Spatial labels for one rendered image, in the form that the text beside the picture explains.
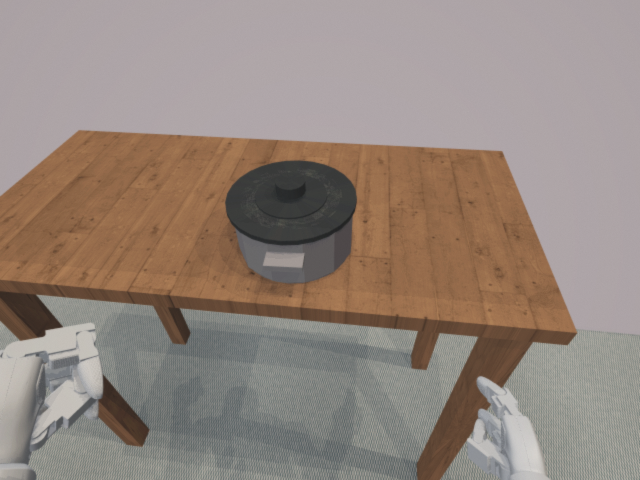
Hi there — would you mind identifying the table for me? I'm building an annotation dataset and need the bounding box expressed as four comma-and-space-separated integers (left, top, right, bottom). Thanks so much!
0, 130, 577, 480

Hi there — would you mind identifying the lid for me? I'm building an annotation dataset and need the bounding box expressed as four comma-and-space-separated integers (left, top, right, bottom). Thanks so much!
225, 160, 357, 245

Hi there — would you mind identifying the left robot hand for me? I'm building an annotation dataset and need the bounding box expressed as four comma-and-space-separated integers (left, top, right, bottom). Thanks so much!
0, 323, 103, 465

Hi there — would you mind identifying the right robot hand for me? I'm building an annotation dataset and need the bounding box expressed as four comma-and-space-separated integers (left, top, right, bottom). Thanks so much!
467, 376, 548, 480

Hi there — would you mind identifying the pot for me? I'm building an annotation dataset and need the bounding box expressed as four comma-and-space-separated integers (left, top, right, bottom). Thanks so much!
235, 216, 353, 283

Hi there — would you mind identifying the knob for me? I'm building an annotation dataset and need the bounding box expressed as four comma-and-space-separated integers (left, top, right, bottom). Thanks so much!
275, 172, 306, 200

